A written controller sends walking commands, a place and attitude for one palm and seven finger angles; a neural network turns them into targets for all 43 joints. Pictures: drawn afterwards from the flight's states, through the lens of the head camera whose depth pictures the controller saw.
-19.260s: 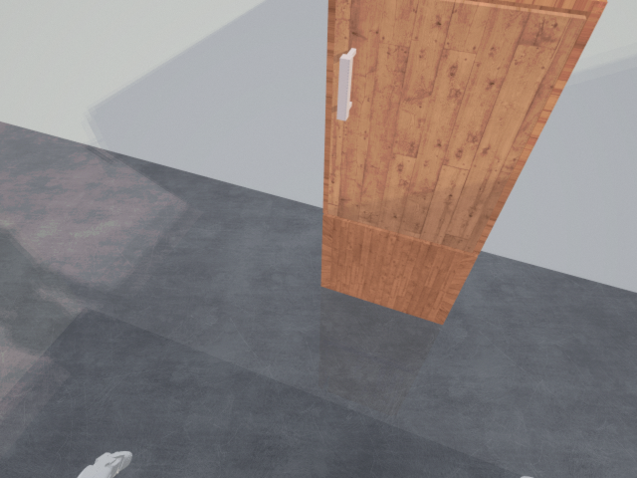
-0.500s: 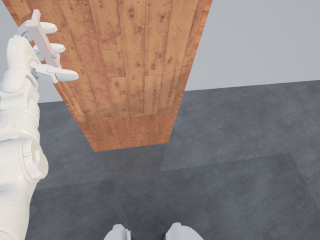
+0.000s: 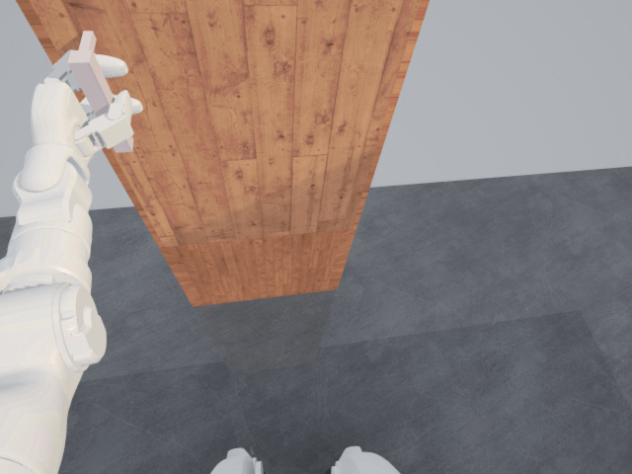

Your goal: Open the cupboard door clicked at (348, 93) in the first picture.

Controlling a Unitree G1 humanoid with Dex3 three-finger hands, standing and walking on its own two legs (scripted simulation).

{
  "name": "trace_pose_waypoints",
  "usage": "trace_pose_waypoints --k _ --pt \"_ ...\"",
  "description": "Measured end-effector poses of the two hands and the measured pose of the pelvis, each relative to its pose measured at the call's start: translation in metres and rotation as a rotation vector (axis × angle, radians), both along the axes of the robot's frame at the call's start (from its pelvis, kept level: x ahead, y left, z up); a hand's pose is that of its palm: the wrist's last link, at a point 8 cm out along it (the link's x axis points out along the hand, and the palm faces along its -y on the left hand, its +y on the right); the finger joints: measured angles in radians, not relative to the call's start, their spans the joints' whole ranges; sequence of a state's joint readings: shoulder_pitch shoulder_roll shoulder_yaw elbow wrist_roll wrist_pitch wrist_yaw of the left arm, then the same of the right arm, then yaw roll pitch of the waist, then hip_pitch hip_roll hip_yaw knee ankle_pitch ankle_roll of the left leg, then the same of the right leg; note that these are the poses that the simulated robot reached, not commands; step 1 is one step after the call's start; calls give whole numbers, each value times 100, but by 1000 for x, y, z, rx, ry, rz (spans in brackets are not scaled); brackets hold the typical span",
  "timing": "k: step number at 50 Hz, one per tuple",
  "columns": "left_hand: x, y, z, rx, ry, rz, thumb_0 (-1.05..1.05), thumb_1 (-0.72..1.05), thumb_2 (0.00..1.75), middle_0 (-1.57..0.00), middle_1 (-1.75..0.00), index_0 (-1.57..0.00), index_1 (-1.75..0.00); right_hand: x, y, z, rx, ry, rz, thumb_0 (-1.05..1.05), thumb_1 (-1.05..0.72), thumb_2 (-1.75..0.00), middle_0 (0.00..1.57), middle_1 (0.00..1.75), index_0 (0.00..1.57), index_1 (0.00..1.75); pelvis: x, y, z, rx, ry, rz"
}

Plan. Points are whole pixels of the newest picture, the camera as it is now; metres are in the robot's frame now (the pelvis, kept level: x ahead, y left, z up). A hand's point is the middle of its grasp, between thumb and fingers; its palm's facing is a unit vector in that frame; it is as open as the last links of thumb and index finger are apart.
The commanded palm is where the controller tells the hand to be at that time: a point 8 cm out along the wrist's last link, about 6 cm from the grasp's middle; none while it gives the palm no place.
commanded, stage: close the thumb around the handle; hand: left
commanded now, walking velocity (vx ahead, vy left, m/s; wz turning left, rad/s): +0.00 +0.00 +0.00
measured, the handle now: (107, 95) +0.56 +0.21 +0.12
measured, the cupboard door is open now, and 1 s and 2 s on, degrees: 0 17 38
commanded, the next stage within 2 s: pull the door open along its arc in 0.08 s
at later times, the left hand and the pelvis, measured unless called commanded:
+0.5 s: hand (127, 137) +0.49 +0.18 +0.12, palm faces +0.05 -1.00 +0.00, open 5.5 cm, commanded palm +0.44 +0.23 +0.12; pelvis +0.01 +0.00 +0.01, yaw -1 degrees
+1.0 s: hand (158, 188) +0.42 +0.14 +0.12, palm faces +0.45 -0.89 +0.01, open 5.4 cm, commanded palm +0.38 +0.18 +0.12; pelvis -0.01 -0.02 +0.01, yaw +3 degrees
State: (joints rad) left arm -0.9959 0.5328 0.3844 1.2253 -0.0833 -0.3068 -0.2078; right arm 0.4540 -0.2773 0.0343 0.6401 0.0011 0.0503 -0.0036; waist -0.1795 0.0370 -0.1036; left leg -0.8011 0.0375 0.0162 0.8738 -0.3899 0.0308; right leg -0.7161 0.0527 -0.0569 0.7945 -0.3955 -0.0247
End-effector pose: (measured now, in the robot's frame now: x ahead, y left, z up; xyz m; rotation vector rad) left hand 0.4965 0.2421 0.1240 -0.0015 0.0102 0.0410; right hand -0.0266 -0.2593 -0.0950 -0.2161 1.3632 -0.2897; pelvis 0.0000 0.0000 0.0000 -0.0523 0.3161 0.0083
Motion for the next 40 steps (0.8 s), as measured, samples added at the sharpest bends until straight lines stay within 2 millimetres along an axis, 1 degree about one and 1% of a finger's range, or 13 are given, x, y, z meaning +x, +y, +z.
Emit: trace_pose_waypoints --k 3,16,20,24,28,33,37,40 --pt "-1 -4 -1 -9 8 -3 0 76 84 -39 -133 -40 -134 1 0 0 2 -5 -3 1 -91 -90 20 30 21 30 0 0 0 1 -5 -1" --pt "-5 -7 -1 0 3 25 0 77 83 -37 -135 -38 -135 6 -1 -2 13 -26 -2 1 -91 -90 20 30 20 30 0 -2 1 8 -14 -7" --pt "-12 -7 -1 2 -8 18 0 77 82 -37 -135 -37 -135 9 -3 -2 17 -35 -4 1 -91 -90 20 30 20 30 2 -3 3 11 -18 -13" --pt "-24 -9 -2 0 -18 9 0 77 80 -38 -135 -37 -135 20 -4 -1 26 -63 -6 1 -91 -90 20 30 20 30 6 -4 5 15 -34 -19" --pt "-43 -13 -3 -3 -27 -3 0 76 78 -38 -135 -38 -135 40 -5 1 39 -123 -2 1 -91 -90 20 30 20 30 11 -5 9 21 -59 -24" --pt "-79 -24 -4 -14 -44 -21 0 73 75 -38 -135 -37 -135 80 -4 6 61 -247 28 1 -91 -90 20 30 20 30 15 -6 14 28 -100 -28" --pt "-106 -38 -6 -77 -49 81 1 71 75 -38 -135 -38 -135 117 0 10 79 -348 93 1 -91 -90 20 30 20 30 13 -7 16 30 -130 -12" --pt "-116 -47 -6 -95 -38 209 -1 70 76 -38 -135 -39 -135 142 4 13 88 -400 162 1 -91 -90 20 30 20 30 7 -10 15 34 -144 8"
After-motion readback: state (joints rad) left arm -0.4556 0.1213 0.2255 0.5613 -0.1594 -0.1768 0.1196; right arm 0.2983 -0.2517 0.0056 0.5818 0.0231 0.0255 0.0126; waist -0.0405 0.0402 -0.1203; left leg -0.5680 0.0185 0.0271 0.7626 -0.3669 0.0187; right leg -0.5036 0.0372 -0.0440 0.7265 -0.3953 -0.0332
